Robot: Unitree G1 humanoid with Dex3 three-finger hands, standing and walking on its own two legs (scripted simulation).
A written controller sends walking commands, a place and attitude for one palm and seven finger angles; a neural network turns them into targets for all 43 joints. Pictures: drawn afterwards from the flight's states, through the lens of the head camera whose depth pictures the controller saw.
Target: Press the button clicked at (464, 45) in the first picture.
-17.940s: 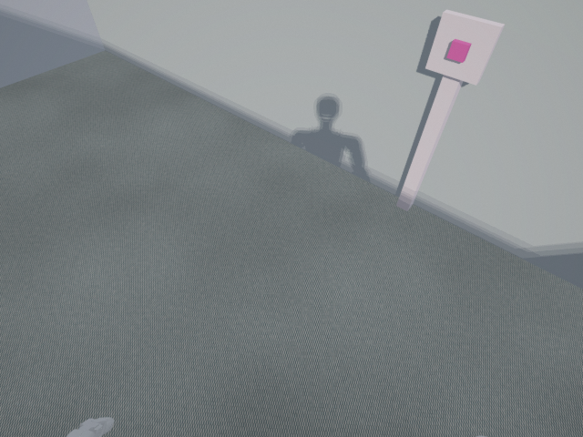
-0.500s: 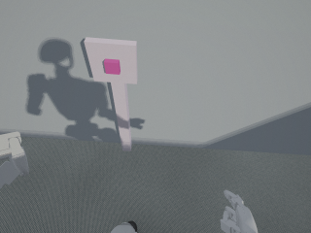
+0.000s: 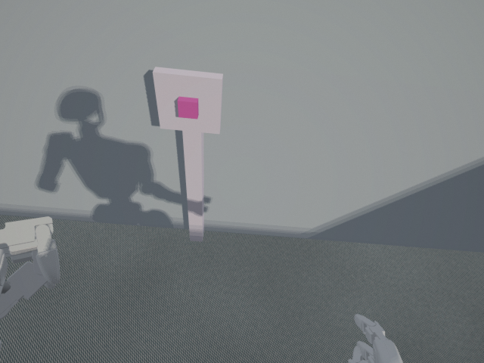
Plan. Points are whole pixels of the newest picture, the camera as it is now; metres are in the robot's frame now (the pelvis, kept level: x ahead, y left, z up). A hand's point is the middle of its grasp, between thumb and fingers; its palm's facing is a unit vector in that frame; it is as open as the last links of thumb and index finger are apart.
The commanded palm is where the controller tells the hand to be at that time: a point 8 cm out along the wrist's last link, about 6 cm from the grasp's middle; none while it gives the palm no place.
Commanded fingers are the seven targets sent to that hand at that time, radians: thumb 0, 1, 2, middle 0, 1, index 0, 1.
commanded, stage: stop stepping back and stand still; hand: left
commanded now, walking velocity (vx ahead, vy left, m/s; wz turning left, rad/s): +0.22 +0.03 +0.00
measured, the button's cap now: (188, 107) +0.74 +0.22 +0.01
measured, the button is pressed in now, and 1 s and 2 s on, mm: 0 0 0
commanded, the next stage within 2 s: let the arm hang, fingers relaxed in 0.58 s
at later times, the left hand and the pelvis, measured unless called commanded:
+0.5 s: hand (20, 308) +0.13 +0.25 +0.16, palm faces +0.41 -0.82 -0.40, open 3.1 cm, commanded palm +0.08 +0.28 +0.18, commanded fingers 0.00 0.90 0.90 -1.30 -1.50 -1.30 -1.50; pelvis -0.04 +0.00 +0.00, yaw +1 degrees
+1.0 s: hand out of the picture -0.01 +0.19 -0.17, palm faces +0.03 -0.97 -0.23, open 3.4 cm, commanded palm none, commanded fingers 0.00 0.90 0.90 -0.68 -0.82 -0.68 -0.82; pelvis -0.05 +0.00 +0.00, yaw +2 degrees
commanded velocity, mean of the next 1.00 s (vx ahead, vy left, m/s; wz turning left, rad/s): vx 0.06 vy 0.00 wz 0.00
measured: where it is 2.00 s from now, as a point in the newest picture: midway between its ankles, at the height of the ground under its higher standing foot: outside the picture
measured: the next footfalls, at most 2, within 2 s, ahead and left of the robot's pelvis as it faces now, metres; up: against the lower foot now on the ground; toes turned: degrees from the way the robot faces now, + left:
left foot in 0.04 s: +0.03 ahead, +0.11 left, +0.00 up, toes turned +1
right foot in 0.26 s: -0.01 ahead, -0.10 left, +0.00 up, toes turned -1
